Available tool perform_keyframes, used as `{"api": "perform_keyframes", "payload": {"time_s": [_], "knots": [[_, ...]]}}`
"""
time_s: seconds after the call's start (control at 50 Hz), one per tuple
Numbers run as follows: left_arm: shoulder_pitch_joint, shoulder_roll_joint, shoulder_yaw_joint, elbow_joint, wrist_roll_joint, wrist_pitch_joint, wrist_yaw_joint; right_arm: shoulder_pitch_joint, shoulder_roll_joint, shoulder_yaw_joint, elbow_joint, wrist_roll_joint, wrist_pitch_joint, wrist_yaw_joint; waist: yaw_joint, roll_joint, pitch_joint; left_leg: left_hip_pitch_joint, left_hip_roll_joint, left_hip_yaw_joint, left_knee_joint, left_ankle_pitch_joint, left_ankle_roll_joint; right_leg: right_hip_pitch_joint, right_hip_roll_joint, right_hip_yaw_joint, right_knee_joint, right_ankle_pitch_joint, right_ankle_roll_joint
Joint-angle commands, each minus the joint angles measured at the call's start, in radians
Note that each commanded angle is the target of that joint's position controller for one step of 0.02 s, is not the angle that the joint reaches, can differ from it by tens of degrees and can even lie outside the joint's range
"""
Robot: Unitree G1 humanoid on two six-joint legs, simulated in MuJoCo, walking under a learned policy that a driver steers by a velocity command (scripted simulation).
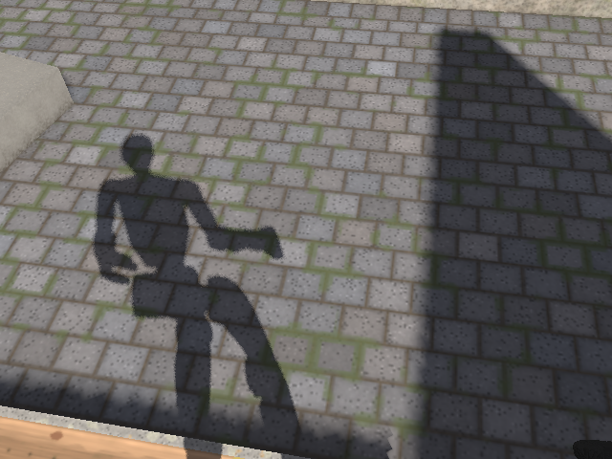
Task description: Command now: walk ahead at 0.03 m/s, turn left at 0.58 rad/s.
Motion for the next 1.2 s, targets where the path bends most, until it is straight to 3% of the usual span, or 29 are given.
{"api": "perform_keyframes", "payload": {"time_s": [0.02, 0.08, 0.12, 0.16, 0.22, 0.24, 0.26, 0.28, 0.3, 0.32, 0.38, 0.42, 0.5, 0.62, 0.68, 0.7, 0.72, 0.74, 0.76, 0.82, 0.92, 0.98, 1.06, 1.1, 1.12, 1.14, 1.16, 1.18, 1.2], "knots": [[-0.085, 0.167, 0.038, -0.075, 0.010, 0.010, 0.022, 0.023, -0.024, 0.002, -0.069, 0.000, 0.009, 0.014, -0.062, -0.119, -0.082, -0.036, 0.090, 0.083, -0.102, 0.137, -0.010, 0.126, -0.228, 0.166, -0.206, 0.750, -0.211], [-0.068, 0.190, 0.042, -0.061, 0.009, 0.021, 0.028, -0.031, 0.008, 0.025, -0.088, -0.005, -0.001, 0.033, -0.020, -0.166, -0.123, 0.062, 0.128, 0.144, -0.303, 0.200, 0.002, 0.144, -0.239, 0.088, -0.212, 0.679, -0.207], [-0.076, 0.204, 0.042, -0.066, 0.015, 0.006, 0.028, -0.008, -0.023, 0.016, -0.075, -0.017, -0.012, 0.046, -0.011, -0.159, -0.171, 0.102, 0.152, 0.137, -0.278, 0.293, 0.018, 0.161, -0.303, 0.095, -0.167, 0.687, -0.210], [-0.016, 0.199, 0.039, -0.031, -0.007, 0.011, 0.015, -0.052, 0.013, 0.026, -0.105, -0.010, -0.006, 0.046, 0.012, -0.203, -0.115, 0.117, 0.128, 0.175, -0.461, 0.082, 0.036, 0.165, -0.277, 0.080, -0.203, 0.625, -0.193], [-0.023, 0.204, 0.041, -0.004, -0.031, 0.014, 0.009, 0.022, 0.012, 0.018, -0.081, -0.009, -0.010, 0.048, -0.023, -0.235, -0.111, 0.299, 0.099, 0.232, -0.747, 0.221, 0.071, 0.157, -0.256, 0.056, -0.155, 0.562, -0.154], [-0.023, 0.176, 0.033, 0.003, -0.037, 0.006, 0.010, 0.073, 0.005, 0.010, -0.057, -0.018, -0.014, 0.048, -0.045, -0.209, -0.127, 0.424, 0.095, 0.226, -0.893, 0.401, 0.096, 0.119, -0.230, 0.030, -0.112, 0.525, -0.115], [0.003, 0.139, 0.025, -0.005, -0.022, -0.002, 0.013, 0.119, -0.058, -0.007, -0.047, -0.029, -0.021, 0.047, -0.029, -0.044, -0.186, 0.615, 0.203, 0.057, -0.905, 0.838, 0.139, 0.024, -0.144, -0.044, 0.064, 0.341, -0.032], [0.014, 0.120, 0.008, -0.032, 0.014, -0.004, 0.010, 0.090, -0.101, -0.008, -0.052, -0.043, -0.030, 0.045, 0.007, 0.200, -0.201, 0.659, 0.418, -0.182, -0.872, 1.189, 0.314, -0.148, -0.059, -0.020, 0.240, -0.224, 0.060], [-0.010, 0.163, 0.023, -0.025, 0.003, 0.008, 0.019, 0.090, -0.112, -0.013, -0.050, -0.071, -0.042, 0.053, -0.041, 0.130, -0.243, 0.544, 0.495, -0.272, -0.936, 0.967, 0.435, -0.143, -0.052, 0.073, 0.394, -0.275, 0.081], [-0.033, 0.196, 0.035, -0.014, -0.023, 0.023, 0.028, 0.048, -0.082, -0.001, -0.045, -0.076, -0.053, 0.062, -0.033, 0.061, -0.179, 0.467, 0.450, -0.211, -0.968, 0.801, 0.416, -0.131, -0.056, 0.095, 0.448, -0.232, 0.080], [0.025, 0.127, 0.027, 0.013, 0.001, 0.071, 0.055, 0.005, 0.043, 0.038, 0.009, -0.025, -0.064, 0.062, 0.010, 0.113, -0.101, 0.413, 0.370, -0.084, -0.960, 0.751, 0.330, -0.132, -0.047, 0.125, 0.475, -0.178, 0.101], [0.058, 0.091, 0.018, 0.035, -0.012, 0.073, 0.044, 0.033, 0.088, 0.049, 0.051, -0.044, -0.070, 0.061, 0.006, 0.084, -0.109, 0.428, 0.340, -0.014, -0.953, 0.717, 0.293, -0.075, -0.030, 0.148, 0.377, -0.136, 0.102], [0.011, 0.103, 0.014, -0.012, -0.012, 0.071, 0.036, 0.009, 0.007, 0.020, 0.053, -0.055, -0.065, 0.034, -0.014, 0.115, -0.106, 0.452, 0.353, -0.007, -0.954, 0.608, 0.286, -0.006, -0.014, 0.077, 0.192, -0.142, 0.102], [0.057, 0.093, 0.012, -0.042, -0.014, 0.083, 0.030, -0.001, -0.049, -0.012, 0.043, -0.030, -0.043, 0.011, -0.022, 0.092, -0.098, 0.454, 0.424, -0.047, -0.944, 0.534, 0.308, -0.018, -0.008, 0.018, 0.144, -0.168, 0.045], [0.123, 0.093, 0.019, -0.030, 0.000, 0.087, 0.018, -0.027, -0.060, -0.025, 0.043, 0.001, -0.034, 0.004, 0.010, 0.068, -0.076, 0.386, 0.375, 0.059, -0.858, 0.421, 0.210, 0.075, 0.020, -0.004, -0.140, 0.039, -0.045], [0.163, 0.152, 0.036, -0.032, 0.016, 0.085, 0.022, -0.022, -0.039, -0.027, 0.034, -0.005, -0.037, 0.001, -0.002, -0.070, -0.083, 0.253, 0.296, 0.144, -0.663, 0.331, 0.125, 0.168, -0.080, 0.197, -0.214, 0.211, -0.111], [0.142, 0.243, 0.060, -0.055, 0.009, 0.077, 0.021, -0.068, 0.001, -0.015, -0.012, -0.020, -0.045, 0.001, -0.009, -0.288, -0.019, 0.042, 0.126, 0.268, -0.527, 0.048, 0.036, 0.159, -0.264, 0.548, -0.311, 0.360, -0.259], [0.140, 0.239, 0.052, -0.076, 0.033, 0.058, 0.022, -0.179, -0.001, -0.011, -0.038, -0.018, -0.059, -0.002, 0.047, -0.268, -0.006, -0.039, 0.089, 0.139, -0.326, -0.141, 0.027, 0.165, -0.329, 0.648, -0.374, 0.392, -0.360], [0.116, 0.218, 0.042, -0.077, 0.045, 0.043, 0.031, -0.160, -0.019, -0.020, -0.034, -0.010, -0.063, -0.004, 0.024, -0.195, -0.008, -0.080, 0.101, 0.084, -0.175, -0.132, 0.028, 0.182, -0.327, 0.601, -0.359, 0.438, -0.371], [-0.011, 0.171, 0.023, -0.108, -0.010, 0.049, 0.046, -0.057, -0.035, -0.031, 0.009, -0.046, -0.045, -0.010, -0.046, -0.091, -0.047, -0.066, 0.135, 0.088, -0.085, 0.064, -0.005, 0.198, -0.206, 0.393, -0.246, 0.618, -0.264], [0.084, 0.165, 0.026, -0.100, -0.017, 0.085, 0.069, -0.135, 0.044, 0.013, -0.024, -0.042, -0.052, 0.019, 0.030, -0.157, -0.082, -0.019, 0.100, 0.140, -0.415, 0.132, -0.015, 0.253, -0.123, 0.366, -0.179, 0.472, -0.217], [0.043, 0.210, 0.036, -0.139, -0.002, 0.095, 0.065, -0.101, 0.007, 0.011, -0.016, -0.034, -0.070, 0.038, 0.020, -0.194, -0.099, 0.121, 0.076, 0.157, -0.457, 0.118, -0.006, 0.127, -0.132, 0.430, -0.202, 0.415, -0.238], [-0.003, 0.217, 0.034, -0.171, -0.012, 0.100, 0.059, -0.061, -0.007, 0.008, -0.007, -0.032, -0.091, 0.052, 0.010, -0.211, -0.098, 0.213, 0.071, 0.130, -0.619, 0.093, 0.020, 0.122, -0.126, 0.536, -0.195, 0.460, -0.231], [-0.059, 0.203, 0.030, -0.188, -0.028, 0.101, 0.067, 0.012, -0.010, 0.002, 0.016, -0.033, -0.095, 0.049, -0.044, -0.209, -0.105, 0.383, 0.084, 0.141, -0.843, 0.258, 0.049, 0.064, -0.093, 0.547, -0.170, 0.419, -0.187], [-0.059, 0.167, 0.021, -0.196, -0.027, 0.100, 0.071, 0.074, -0.044, -0.012, 0.035, -0.039, -0.093, 0.045, -0.055, -0.165, -0.138, 0.550, 0.155, 0.098, -0.902, 0.381, 0.082, -0.032, -0.055, 0.520, -0.093, 0.297, -0.142], [-0.005, 0.085, 0.001, -0.204, 0.000, 0.098, 0.067, 0.138, -0.120, -0.027, 0.042, -0.057, -0.088, 0.038, -0.029, 0.118, -0.203, 0.758, 0.381, -0.142, -0.904, 0.733, 0.185, -0.216, 0.087, 0.371, 0.203, -0.093, -0.061], [0.000, 0.128, 0.018, -0.222, -0.016, 0.076, 0.068, 0.167, -0.147, -0.033, 0.058, -0.084, -0.089, 0.046, -0.027, 0.234, -0.168, 0.718, 0.567, -0.407, -0.971, 0.841, 0.365, -0.403, 0.213, 0.333, 0.417, -0.407, 0.009], [0.002, 0.227, 0.055, -0.201, -0.010, 0.064, 0.069, 0.141, -0.124, -0.026, 0.049, -0.076, -0.094, 0.051, -0.019, 0.117, -0.111, 0.658, 0.596, -0.385, -0.985, 0.756, 0.417, -0.471, 0.152, 0.297, 0.647, -0.350, 0.060], [-0.002, 0.254, 0.072, -0.179, -0.011, 0.067, 0.071, 0.067, -0.082, -0.011, 0.033, -0.066, -0.093, 0.049, 0.003, 0.092, -0.068, 0.592, 0.531, -0.265, -0.984, 0.738, 0.386, -0.470, 0.121, 0.268, 0.738, -0.260, 0.080]]}}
